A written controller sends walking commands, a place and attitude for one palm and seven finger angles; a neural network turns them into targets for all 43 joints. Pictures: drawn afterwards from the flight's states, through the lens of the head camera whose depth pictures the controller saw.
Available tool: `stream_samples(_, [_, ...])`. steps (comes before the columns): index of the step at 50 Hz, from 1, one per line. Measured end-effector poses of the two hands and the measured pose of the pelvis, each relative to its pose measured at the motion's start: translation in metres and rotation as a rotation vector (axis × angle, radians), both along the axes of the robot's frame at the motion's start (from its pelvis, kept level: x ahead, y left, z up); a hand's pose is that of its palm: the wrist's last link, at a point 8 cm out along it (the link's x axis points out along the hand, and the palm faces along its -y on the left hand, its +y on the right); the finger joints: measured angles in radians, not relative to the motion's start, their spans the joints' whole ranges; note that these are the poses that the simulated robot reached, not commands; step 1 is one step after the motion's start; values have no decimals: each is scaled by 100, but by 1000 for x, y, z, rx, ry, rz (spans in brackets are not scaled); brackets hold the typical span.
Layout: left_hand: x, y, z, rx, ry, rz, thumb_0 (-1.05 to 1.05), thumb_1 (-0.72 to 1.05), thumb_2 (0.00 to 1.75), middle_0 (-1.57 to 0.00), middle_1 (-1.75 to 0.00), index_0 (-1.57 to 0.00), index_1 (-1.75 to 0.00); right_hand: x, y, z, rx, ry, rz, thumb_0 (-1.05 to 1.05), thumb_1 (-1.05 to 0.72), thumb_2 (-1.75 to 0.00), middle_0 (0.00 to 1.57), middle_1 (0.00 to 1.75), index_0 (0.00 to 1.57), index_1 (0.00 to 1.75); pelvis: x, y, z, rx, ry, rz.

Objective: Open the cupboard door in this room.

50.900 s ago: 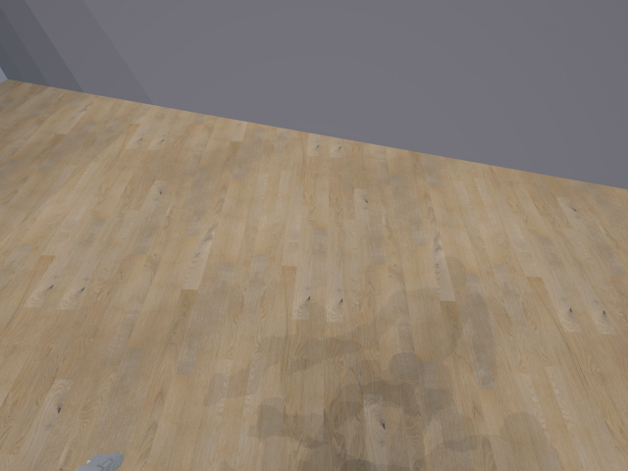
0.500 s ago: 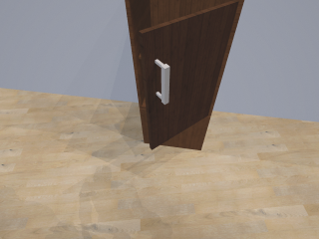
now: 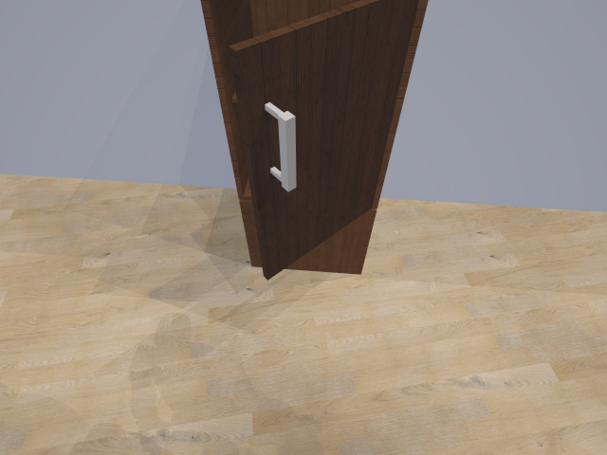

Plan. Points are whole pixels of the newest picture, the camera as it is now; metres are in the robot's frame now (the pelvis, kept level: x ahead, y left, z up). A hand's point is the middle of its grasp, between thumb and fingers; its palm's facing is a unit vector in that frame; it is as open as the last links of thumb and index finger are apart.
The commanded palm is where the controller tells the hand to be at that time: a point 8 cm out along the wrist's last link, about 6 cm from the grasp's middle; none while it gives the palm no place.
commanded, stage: walk to a spot facing it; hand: left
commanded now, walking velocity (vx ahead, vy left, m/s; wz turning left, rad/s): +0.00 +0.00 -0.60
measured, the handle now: (280, 148) +0.57 +0.08 +0.07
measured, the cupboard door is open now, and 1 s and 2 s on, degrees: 45 45 45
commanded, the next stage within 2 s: none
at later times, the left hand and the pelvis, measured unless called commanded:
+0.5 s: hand out of the picture +0.11 +0.16 -0.16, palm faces -0.22 -0.94 -0.27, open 7.4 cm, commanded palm none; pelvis +0.00 -0.02 +0.00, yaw -16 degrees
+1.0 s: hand (265, 399) +0.23 +0.08 -0.16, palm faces -0.53 -0.79 -0.29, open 7.4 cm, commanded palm none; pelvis +0.02 -0.04 -0.01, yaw -34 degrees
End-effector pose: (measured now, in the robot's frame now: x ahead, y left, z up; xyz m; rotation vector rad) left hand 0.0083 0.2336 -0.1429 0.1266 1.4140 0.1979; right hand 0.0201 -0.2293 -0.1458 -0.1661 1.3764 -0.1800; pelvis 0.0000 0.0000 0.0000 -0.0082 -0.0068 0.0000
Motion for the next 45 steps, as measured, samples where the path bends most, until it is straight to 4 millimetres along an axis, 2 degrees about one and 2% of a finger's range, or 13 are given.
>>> stream_samples(4, [16,8,-3,-3,-9,-42,1,91,90,-20,-30,-20,-30,-9,-1,2,-21,-15,-36,0,-91,-90,20,30,20,30,-3,4,-3,13,9,-41])
stream_samples(8, [42,11,4,19,-46,-89,1,91,90,-20,-29,-20,-30,-22,-7,1,-23,-11,-61,0,-91,-90,20,30,20,30,-4,1,-2,18,12,-79])
stream_samples(12, [75,4,13,45,-114,-148,1,91,90,-20,-29,-20,-30,-31,-20,-5,-10,1,-91,0,-91,-90,20,30,20,30,-2,-10,-3,12,13,-119])
stream_samples(15, [93,-4,10,77,-164,-198,1,91,90,-20,-29,-20,-30,-32,-37,-17,-4,-7,-134,0,-90,-90,20,30,20,30,-1,-22,-14,24,17,-149])
stream_samples(18, [100,-11,14,90,-159,-230,1,91,90,-20,-29,-20,-30,-24,-51,-13,-20,-23,-167,1,-91,-90,20,30,20,30,-3,-25,-10,16,13,-179])
stream_samples(23, [104,-21,16,73,-111,-295,1,91,90,-20,-30,-20,-30,2,-63,7,-50,-133,-212,1,-91,-90,19,30,20,30,0,-25,-1,34,23,-250])
stream_samples(28, [116,-22,8,37,-88,-347,1,91,90,-20,-30,-20,-30,25,-60,21,-79,-228,-247,0,-91,-90,19,30,20,30,8,-17,0,31,33,-316])
stream_samples(31, [131,-18,-4,11,-91,-370,1,91,90,-20,-30,-21,-30,28,-54,21,-112,-269,-259,0,-91,-90,19,30,20,30,16,-8,-8,0,47,-346])
stream_samples(34, [151,-20,-7,-4,-109,-405,1,91,90,-20,-30,-20,-30,15,-45,24,-120,-240,-262,0,-91,-90,20,30,20,30,18,-8,-7,5,36,-382])
stream_samples(38, [178,-33,3,-19,-145,-456,1,91,90,-20,-29,-20,-30,-14,-37,25,-104,-170,-302,0,-91,-90,20,30,20,30,21,-12,0,-2,36,-428])
stream_samples(42, [204,-58,11,-19,-172,-550,1,91,90,-20,-29,-20,-30,-49,-36,18,-79,-121,-392,0,-90,-90,20,30,20,30,22,-20,1,-7,35,-488])
stream_samples(45, [222,-83,13,-5,-200,-628,1,91,90,-20,-29,-20,-30,-79,-41,5,-60,-90,-472,0,-90,-90,20,30,20,30,22,-32,-6,1,27,-534])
